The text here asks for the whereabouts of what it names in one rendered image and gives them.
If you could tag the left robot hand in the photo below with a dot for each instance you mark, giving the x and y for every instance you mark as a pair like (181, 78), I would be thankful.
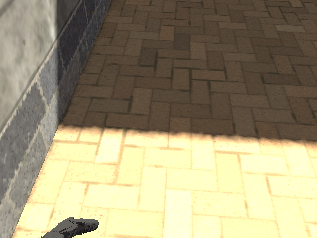
(70, 227)

